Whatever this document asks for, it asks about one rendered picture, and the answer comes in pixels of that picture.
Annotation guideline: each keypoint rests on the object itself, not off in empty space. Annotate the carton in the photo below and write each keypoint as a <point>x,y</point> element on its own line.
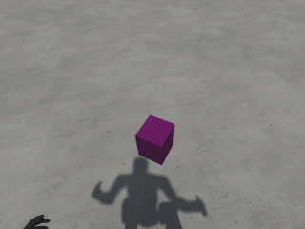
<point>155,139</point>

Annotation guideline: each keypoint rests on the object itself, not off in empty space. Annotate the left robot hand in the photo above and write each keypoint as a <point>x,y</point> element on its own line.
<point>36,221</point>

